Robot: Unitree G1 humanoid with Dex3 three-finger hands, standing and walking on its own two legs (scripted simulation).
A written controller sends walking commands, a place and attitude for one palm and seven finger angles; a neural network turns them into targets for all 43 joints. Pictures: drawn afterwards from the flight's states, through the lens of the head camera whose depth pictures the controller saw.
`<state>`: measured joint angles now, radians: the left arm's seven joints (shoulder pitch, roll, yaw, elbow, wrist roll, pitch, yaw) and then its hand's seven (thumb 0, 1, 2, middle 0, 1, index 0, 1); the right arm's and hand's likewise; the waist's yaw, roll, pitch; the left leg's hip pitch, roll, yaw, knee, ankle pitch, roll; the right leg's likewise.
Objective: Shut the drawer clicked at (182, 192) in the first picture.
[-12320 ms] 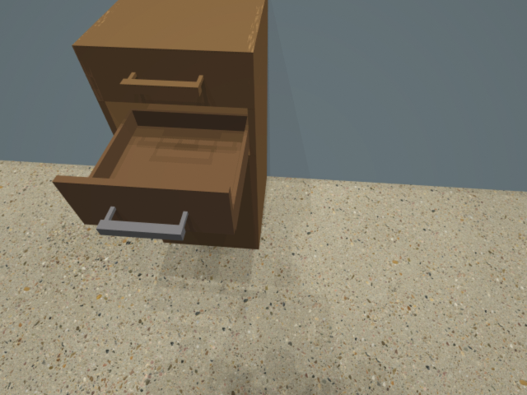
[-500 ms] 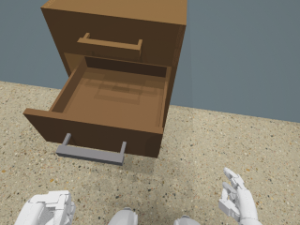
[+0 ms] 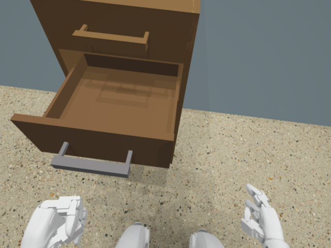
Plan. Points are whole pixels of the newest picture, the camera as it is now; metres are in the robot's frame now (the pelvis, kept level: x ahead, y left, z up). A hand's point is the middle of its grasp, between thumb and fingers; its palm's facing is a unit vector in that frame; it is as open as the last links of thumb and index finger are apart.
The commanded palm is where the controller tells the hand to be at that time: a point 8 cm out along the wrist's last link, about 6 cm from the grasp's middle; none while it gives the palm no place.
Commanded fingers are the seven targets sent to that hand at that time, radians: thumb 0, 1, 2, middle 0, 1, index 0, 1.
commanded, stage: bring the fist close to the handle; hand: left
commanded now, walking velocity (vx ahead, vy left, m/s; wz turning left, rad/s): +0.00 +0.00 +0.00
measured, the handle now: (94, 158) +0.33 +0.21 -0.01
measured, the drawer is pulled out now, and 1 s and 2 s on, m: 0.28 0.28 0.24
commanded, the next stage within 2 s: push the drawer shut in 1.02 s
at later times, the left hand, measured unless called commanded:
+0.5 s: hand (92, 209) +0.20 +0.18 +0.00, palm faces -0.06 -1.00 -0.04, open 3.2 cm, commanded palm +0.18 +0.24 +0.00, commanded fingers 0.00 0.90 0.90 -1.40 -1.60 -1.40 -1.60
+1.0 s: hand (96, 206) +0.21 +0.18 -0.02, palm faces -0.06 -1.00 -0.05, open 3.2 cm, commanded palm +0.19 +0.24 -0.01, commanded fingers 0.00 0.90 0.90 -1.40 -1.60 -1.40 -1.60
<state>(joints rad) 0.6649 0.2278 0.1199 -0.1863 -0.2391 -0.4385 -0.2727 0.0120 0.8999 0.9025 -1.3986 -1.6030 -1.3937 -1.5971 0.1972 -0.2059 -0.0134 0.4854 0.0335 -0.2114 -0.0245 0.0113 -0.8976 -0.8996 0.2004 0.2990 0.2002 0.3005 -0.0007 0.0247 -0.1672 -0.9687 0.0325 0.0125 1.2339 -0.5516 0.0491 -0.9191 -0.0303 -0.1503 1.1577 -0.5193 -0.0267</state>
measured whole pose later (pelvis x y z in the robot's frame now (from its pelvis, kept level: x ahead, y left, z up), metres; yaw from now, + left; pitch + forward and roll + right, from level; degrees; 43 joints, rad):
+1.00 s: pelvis +0.00 -0.01 -0.04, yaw -1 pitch +24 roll -4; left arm 0.45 0.25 0.15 -0.05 -0.25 -0.47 -0.27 0.01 0.90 0.90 -1.40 -1.60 -1.39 -1.60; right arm 0.16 -0.22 -0.01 0.50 0.02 -0.13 -0.03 0.01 -0.90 -0.90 0.20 0.30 0.20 0.30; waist -0.02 0.02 -0.20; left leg -1.23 0.04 0.01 1.42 -0.61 0.04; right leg -1.19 -0.03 -0.15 1.36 -0.59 -0.04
